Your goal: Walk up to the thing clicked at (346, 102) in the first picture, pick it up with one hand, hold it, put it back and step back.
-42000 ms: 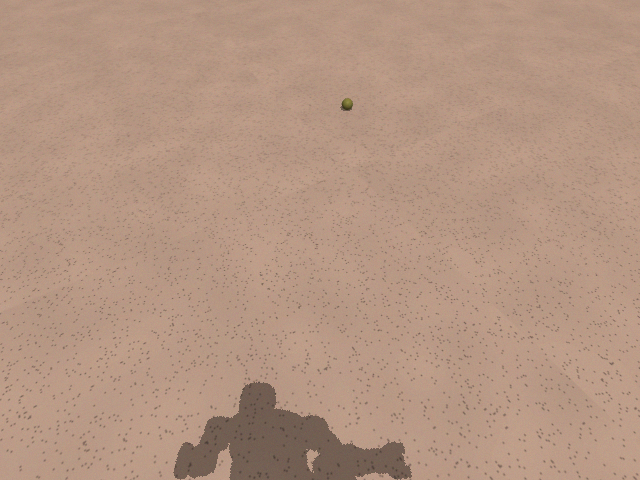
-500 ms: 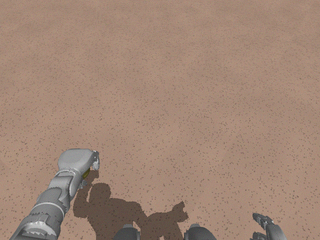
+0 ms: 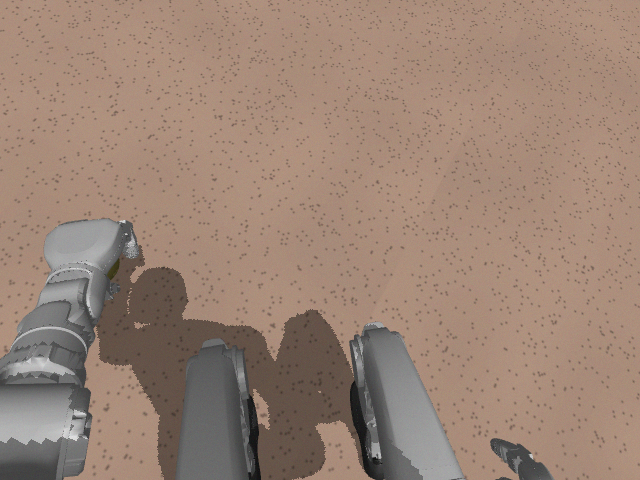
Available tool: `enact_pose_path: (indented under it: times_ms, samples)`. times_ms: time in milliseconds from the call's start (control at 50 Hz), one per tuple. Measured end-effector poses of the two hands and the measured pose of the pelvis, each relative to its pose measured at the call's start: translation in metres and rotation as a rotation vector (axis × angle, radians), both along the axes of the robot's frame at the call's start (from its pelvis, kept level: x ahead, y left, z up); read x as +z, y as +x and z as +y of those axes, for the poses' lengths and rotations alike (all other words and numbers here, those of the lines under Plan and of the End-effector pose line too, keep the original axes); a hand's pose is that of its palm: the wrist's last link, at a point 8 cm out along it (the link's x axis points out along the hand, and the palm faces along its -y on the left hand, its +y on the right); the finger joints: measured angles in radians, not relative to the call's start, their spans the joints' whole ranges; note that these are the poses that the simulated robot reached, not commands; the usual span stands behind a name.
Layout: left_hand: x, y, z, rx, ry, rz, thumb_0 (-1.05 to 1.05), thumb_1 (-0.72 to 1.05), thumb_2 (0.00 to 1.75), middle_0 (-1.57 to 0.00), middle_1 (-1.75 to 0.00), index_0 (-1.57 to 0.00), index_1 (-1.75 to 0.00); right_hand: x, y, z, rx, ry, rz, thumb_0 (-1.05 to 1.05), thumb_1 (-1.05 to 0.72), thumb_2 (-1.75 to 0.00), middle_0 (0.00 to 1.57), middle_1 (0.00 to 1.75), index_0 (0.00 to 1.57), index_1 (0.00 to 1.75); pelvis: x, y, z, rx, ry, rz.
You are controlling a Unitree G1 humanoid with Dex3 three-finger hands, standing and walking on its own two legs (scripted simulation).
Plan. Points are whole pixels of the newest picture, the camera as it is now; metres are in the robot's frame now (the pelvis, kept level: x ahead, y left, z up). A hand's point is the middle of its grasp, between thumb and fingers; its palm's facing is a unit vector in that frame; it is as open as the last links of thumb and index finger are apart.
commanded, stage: crouch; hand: left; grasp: from above
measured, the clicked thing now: (93, 263) +0.42 +0.29 -0.15
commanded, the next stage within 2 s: lower in 1.10 s
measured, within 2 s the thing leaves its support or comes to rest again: neither
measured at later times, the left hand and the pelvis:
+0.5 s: hand (131, 275) +0.43 +0.28 -0.28, palm faces -0.46 -0.05 -0.89, open 6.8 cm; pelvis +0.00 +0.00 -0.11, yaw -3 degrees
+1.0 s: hand (140, 277) +0.45 +0.29 -0.35, palm faces -0.46 -0.05 -0.88, open 7.0 cm; pelvis -0.02 +0.00 -0.18, yaw -5 degrees
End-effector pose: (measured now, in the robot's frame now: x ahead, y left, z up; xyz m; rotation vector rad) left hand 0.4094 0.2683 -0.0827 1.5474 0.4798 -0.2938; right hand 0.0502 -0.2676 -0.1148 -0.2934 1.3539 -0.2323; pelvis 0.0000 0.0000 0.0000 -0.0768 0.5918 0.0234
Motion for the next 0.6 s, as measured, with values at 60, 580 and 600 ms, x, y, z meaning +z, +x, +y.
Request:
enact_pose_path:
  times_ms: [60,580,600]
  samples:
    - [-0.029,0.001,0.003,-0.006,-0.014,0.015,-0.01,0.22,0.57,-0.55,-0.77,-0.84,-0.8,-0.021,0.002,0.002,0.024,0.009,0.009,0.01,-0.9,-0.89,0.2,0.29,0.21,0.3,-0.021,-0.002,0.0,-0.001,-0.008,0.023]
    - [-0.155,0.033,0.017,0.017,-0.032,-0.007,-0.03,0.23,0.53,-0.59,-0.69,-0.93,-0.74,-0.108,0.001,-0.017,0.116,-0.009,0.083,0.01,-0.91,-0.9,0.2,0.29,0.2,0.3,-0.125,-0.007,-0.004,-0.029,-0.043,0.045]
    - [-0.158,0.034,0.018,0.017,-0.033,-0.006,-0.03,0.23,0.53,-0.59,-0.69,-0.93,-0.74,-0.111,-0.002,-0.016,0.114,-0.008,0.089,0.01,-0.91,-0.9,0.2,0.29,0.2,0.3,-0.128,-0.008,-0.004,-0.03,-0.044,0.043]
